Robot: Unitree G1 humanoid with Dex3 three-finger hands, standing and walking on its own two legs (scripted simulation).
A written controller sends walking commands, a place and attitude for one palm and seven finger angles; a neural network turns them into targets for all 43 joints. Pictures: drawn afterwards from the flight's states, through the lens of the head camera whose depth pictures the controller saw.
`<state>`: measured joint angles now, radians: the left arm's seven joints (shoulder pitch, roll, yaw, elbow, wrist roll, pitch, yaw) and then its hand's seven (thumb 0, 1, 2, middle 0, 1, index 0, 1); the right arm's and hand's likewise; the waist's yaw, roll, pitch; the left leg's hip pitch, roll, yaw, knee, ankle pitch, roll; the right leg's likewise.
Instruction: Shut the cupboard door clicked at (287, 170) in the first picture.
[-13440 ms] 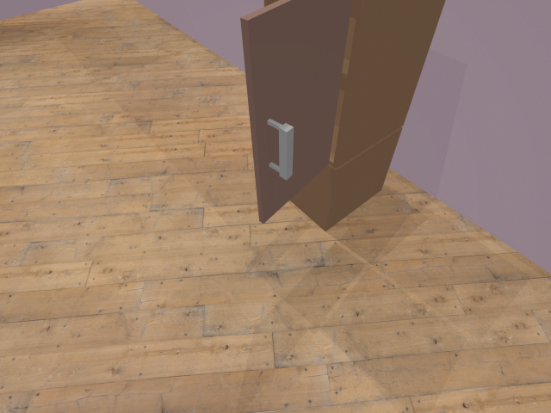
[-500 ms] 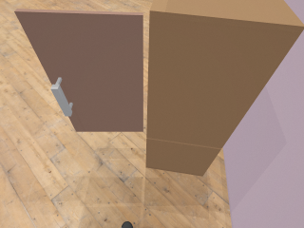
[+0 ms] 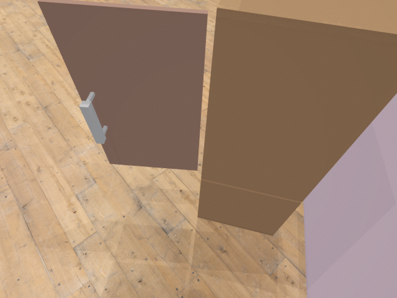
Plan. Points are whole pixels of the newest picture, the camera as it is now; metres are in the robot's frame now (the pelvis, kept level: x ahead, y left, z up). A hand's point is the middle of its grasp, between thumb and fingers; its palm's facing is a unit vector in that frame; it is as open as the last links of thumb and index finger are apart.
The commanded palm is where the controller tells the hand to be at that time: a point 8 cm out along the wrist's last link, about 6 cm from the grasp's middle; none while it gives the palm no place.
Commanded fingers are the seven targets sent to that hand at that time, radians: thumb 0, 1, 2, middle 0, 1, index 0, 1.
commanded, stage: come to a stop and stand still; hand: left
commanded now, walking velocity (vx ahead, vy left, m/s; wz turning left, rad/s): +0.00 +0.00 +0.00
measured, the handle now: (96, 118) +0.56 +0.36 -0.05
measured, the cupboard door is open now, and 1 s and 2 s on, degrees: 100 100 100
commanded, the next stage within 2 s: look again from close up in 0.12 s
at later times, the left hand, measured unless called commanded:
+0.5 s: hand out of the picture +0.05 +0.21 -0.16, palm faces -0.02 -0.96 -0.28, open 7.3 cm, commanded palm none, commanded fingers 0.00 0.90 0.90 -0.20 -0.30 -0.20 -0.30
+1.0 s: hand out of the picture -0.03 +0.20 -0.17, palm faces +0.01 -0.98 -0.20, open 7.4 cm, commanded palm none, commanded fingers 0.00 0.90 0.90 -0.20 -0.30 -0.20 -0.30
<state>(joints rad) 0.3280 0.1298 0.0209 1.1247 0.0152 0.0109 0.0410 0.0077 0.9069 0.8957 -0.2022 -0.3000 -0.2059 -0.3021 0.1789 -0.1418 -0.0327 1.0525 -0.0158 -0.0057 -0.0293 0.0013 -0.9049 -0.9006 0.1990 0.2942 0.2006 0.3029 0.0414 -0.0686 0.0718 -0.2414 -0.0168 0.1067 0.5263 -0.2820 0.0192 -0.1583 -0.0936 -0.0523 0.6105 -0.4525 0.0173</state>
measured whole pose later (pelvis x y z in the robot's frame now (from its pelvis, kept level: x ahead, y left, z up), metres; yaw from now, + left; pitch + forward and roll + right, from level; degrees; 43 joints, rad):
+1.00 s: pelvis -0.01 +0.02 +0.00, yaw -1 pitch +0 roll +0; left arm 0.35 0.18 0.00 1.06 0.03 0.01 0.02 0.01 0.91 0.90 -0.20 -0.30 -0.20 -0.30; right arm 0.31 -0.19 0.00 1.06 -0.02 0.01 0.00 0.00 -0.90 -0.90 0.20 0.29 0.20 0.30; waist 0.01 -0.01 0.01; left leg -0.27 0.01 0.10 0.58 -0.32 0.03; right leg -0.16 -0.05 -0.05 0.53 -0.37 0.03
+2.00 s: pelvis +0.12 +0.13 +0.00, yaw +2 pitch +0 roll +2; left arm 0.30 0.25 0.07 1.03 0.04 0.06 0.04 0.01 0.91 0.90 -0.20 -0.30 -0.20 -0.30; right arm 0.19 -0.18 -0.02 0.94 -0.03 0.01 0.00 0.00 -0.91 -0.90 0.20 0.29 0.20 0.30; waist 0.05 -0.07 0.05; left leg -0.34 0.01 0.12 0.58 -0.24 0.03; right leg -0.43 -0.11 -0.02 1.04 -0.52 0.00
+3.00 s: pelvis +0.11 +0.11 +0.01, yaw +1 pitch -1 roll +0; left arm 0.34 0.10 -0.01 1.14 0.01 -0.02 0.04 0.01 0.91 0.90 -0.20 -0.30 -0.20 -0.30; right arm 0.31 -0.11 0.01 1.15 -0.02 0.00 -0.04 0.01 -0.91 -0.90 0.20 0.29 0.20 0.30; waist 0.01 0.00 0.02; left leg -0.20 0.07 0.06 0.43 -0.19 -0.04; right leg -0.11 0.06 -0.08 0.38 -0.26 -0.08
